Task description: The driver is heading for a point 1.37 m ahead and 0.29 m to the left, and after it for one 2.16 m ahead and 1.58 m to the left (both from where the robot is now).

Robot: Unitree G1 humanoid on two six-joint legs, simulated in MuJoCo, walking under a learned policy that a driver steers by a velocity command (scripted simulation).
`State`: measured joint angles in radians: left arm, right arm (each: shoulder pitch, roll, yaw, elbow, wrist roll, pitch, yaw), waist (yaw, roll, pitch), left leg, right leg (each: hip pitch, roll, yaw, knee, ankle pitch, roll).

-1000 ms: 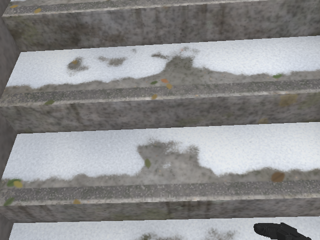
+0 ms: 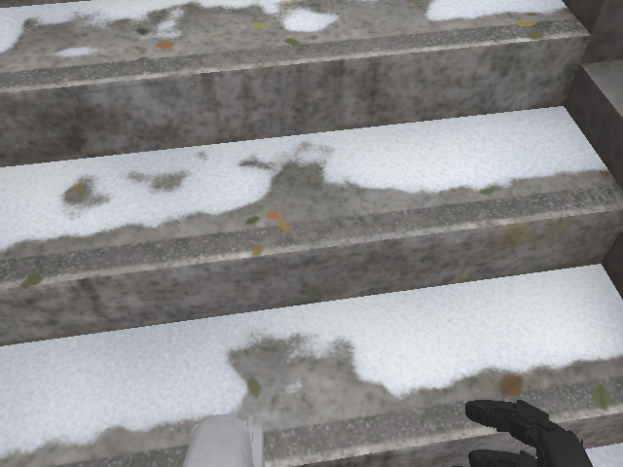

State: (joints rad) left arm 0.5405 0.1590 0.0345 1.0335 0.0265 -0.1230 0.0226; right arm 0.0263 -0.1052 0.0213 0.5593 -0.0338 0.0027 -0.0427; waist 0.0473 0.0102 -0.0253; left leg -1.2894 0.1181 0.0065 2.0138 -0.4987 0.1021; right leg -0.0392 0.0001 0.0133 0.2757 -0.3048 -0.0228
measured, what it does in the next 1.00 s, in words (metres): climbs: left foot 0.16 m higher, then right foot 0.16 m higher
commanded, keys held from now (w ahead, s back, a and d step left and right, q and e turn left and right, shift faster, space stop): w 1.00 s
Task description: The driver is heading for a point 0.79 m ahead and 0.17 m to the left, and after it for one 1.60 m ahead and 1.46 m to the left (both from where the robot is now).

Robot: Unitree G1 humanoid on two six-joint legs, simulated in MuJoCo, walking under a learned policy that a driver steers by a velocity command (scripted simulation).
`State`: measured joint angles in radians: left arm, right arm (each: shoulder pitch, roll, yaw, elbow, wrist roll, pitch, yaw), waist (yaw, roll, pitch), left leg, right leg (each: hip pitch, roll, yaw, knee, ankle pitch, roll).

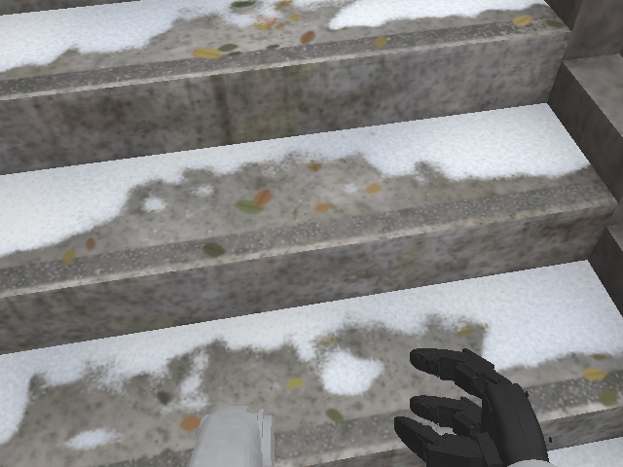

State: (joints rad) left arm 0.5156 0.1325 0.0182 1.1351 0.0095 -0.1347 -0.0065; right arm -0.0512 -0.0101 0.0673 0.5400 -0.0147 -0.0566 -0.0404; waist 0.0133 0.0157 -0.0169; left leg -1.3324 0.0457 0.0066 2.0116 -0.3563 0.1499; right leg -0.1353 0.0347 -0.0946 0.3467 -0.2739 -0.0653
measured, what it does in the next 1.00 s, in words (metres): climbs: left foot 0.16 m higher, then right foot 0.16 m higher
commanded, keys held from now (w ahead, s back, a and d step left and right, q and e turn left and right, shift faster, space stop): w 0.28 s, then no key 0.32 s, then q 0.40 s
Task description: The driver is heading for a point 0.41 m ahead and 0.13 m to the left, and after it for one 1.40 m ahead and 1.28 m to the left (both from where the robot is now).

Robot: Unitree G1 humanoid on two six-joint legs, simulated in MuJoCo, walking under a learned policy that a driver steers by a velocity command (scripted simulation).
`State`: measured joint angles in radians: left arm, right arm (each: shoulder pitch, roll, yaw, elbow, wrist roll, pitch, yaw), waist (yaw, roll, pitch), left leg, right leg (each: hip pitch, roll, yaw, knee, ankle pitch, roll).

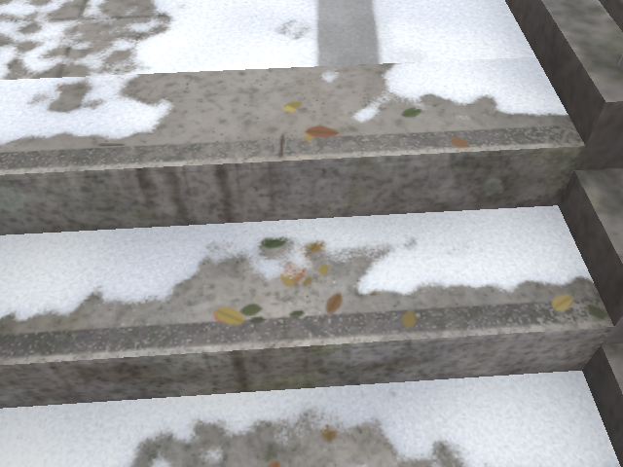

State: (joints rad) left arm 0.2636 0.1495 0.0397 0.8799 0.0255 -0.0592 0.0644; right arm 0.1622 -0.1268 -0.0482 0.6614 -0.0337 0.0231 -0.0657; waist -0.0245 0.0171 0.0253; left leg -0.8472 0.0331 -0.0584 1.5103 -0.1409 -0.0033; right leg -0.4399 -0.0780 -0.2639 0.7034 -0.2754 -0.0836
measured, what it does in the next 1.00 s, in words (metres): climbs, turning left: left foot, then right foot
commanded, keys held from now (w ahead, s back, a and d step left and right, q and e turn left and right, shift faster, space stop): q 0.56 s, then w+q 0.14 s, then w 0.24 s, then w+e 0.06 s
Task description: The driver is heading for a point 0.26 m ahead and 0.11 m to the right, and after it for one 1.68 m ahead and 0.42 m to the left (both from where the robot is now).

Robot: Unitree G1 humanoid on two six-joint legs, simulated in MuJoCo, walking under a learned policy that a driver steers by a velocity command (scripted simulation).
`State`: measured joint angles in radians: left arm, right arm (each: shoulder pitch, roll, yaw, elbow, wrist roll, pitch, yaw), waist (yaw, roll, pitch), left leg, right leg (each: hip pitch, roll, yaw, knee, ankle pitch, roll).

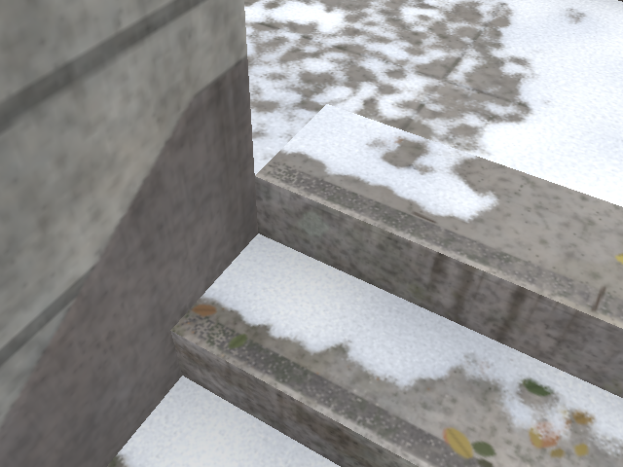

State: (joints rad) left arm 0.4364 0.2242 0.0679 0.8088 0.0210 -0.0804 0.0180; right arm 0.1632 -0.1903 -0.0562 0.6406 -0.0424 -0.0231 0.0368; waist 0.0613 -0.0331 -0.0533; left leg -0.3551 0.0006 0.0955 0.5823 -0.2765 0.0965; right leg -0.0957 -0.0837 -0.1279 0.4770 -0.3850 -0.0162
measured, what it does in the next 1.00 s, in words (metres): climbs: left foot, then right foot 0.16 m higher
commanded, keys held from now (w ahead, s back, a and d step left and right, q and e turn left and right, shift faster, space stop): w+e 0.14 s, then e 0.06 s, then q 0.80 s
